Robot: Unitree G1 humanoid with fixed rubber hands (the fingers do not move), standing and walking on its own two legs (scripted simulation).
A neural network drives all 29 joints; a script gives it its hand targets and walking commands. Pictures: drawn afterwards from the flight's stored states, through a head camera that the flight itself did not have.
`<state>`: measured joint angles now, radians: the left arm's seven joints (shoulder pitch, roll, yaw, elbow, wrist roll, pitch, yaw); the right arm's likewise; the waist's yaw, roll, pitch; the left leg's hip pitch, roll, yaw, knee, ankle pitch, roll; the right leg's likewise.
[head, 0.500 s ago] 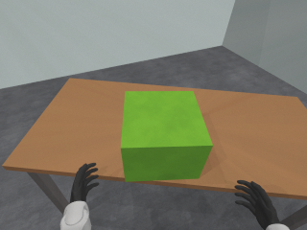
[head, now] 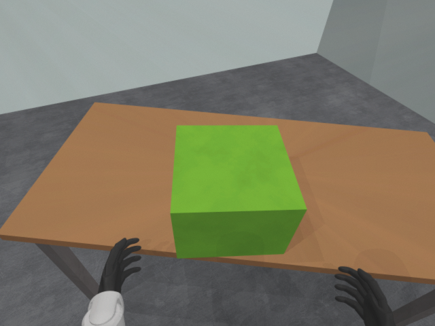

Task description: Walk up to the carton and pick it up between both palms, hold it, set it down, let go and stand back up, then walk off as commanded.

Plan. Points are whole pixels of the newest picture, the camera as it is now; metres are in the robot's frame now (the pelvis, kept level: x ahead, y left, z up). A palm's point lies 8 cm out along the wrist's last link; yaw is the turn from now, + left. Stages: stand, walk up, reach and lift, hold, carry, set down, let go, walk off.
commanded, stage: set down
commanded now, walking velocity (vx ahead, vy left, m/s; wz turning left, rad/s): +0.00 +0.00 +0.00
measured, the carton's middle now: (229, 188) +0.43 -0.01 -0.02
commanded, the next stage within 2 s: let go in 0.98 s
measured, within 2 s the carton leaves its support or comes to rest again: neither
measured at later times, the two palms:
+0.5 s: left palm (110, 294) +0.19 +0.21 -0.05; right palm out of the picture +0.15 -0.24 -0.05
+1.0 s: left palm (110, 301) +0.18 +0.21 -0.06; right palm out of the picture +0.16 -0.23 -0.07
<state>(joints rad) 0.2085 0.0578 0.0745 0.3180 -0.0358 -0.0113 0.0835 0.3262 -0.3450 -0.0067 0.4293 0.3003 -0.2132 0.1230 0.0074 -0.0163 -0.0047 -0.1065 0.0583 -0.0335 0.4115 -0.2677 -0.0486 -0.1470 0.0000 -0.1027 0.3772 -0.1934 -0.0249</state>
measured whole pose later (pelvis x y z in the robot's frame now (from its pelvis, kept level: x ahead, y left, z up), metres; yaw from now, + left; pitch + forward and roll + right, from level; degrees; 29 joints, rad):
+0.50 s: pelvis +0.00 +0.00 +0.00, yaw +0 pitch -3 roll -1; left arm 0.21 0.10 0.07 0.32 -0.03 0.08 0.01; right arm 0.28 -0.23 -0.01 0.50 0.18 -0.19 0.04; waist 0.01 -0.02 0.06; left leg -0.09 0.06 -0.03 0.41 -0.27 -0.05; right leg -0.13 0.00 -0.10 0.38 -0.19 -0.02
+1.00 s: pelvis +0.01 +0.00 +0.00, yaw +0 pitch -3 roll -1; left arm 0.21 0.11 0.07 0.36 0.02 0.14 -0.03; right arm 0.21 -0.21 -0.01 0.68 0.12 -0.22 0.01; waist 0.01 -0.02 0.08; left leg -0.08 0.06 -0.03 0.41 -0.28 -0.05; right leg -0.12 0.00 -0.10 0.38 -0.21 -0.02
